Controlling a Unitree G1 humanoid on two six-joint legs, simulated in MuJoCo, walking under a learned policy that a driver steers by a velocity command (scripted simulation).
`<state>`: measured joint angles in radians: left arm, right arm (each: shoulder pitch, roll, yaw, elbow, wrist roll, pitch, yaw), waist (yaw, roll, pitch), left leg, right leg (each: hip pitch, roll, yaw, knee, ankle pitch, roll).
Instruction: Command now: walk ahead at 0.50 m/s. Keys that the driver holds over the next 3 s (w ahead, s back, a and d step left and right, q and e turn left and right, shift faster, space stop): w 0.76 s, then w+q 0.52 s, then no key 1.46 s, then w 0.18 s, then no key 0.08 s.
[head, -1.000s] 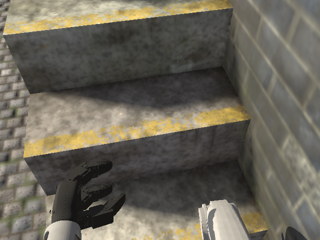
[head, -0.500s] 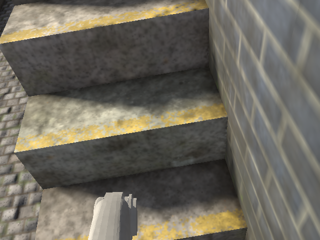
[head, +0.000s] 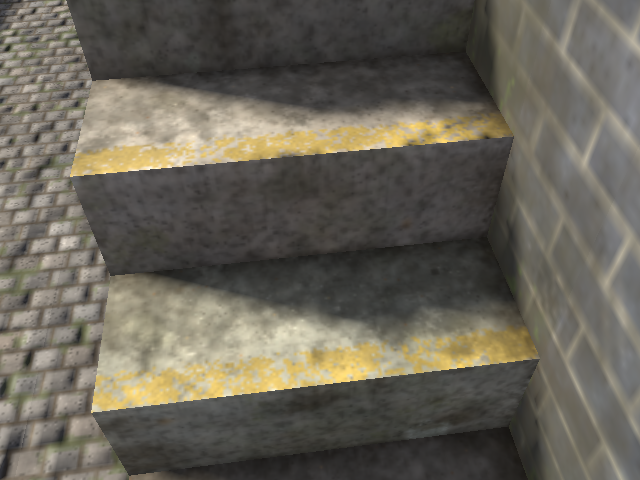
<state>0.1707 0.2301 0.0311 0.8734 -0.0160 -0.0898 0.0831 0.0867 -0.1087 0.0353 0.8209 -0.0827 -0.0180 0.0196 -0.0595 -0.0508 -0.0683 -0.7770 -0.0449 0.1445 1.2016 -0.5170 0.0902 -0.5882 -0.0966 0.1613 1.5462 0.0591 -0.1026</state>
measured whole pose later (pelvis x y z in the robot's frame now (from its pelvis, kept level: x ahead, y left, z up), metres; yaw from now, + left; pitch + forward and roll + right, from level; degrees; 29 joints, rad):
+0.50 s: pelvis +0.08 -0.01 +0.11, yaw -4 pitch +6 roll -2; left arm 0.36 0.24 0.01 0.91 0.06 0.03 -0.11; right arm 0.35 -0.16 0.05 0.99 -0.08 -0.10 0.04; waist -0.06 -0.03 -0.12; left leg -0.35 0.07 0.13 0.50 -0.27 0.06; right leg -1.32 0.05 0.10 2.18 -0.03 -0.10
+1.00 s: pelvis +0.19 -0.06 +0.13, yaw -1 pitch +9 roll +1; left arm 0.37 0.17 0.03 1.12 0.08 -0.01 -0.20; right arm 0.13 -0.12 0.06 0.70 0.01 0.10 0.06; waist -0.08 -0.07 -0.23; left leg -1.25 0.06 0.06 1.83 -0.64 0.19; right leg -0.12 -0.09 -0.15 0.13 -0.16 0.00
